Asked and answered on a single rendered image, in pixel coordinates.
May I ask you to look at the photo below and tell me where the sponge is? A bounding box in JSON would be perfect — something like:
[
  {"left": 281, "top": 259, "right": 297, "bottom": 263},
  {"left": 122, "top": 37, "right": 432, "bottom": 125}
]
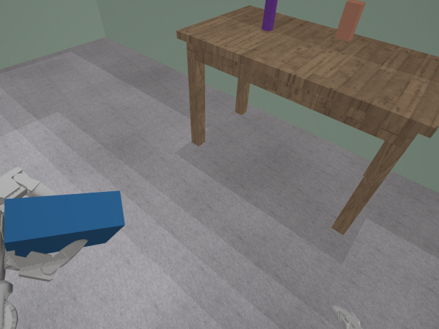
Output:
[{"left": 4, "top": 191, "right": 125, "bottom": 257}]

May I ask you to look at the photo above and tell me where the robot left hand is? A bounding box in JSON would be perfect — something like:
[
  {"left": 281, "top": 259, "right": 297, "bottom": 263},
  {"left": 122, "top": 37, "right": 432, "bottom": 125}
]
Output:
[{"left": 0, "top": 167, "right": 88, "bottom": 282}]

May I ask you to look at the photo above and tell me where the left robot forearm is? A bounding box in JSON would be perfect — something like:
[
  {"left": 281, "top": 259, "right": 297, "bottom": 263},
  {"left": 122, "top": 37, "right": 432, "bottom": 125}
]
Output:
[{"left": 0, "top": 280, "right": 18, "bottom": 329}]

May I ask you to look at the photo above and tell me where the table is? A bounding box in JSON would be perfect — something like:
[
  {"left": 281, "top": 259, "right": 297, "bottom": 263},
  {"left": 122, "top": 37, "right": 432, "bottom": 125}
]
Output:
[{"left": 176, "top": 5, "right": 439, "bottom": 235}]

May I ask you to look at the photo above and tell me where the robot right hand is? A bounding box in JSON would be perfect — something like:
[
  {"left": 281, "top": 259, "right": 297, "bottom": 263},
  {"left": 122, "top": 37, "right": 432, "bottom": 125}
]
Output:
[{"left": 332, "top": 305, "right": 363, "bottom": 329}]

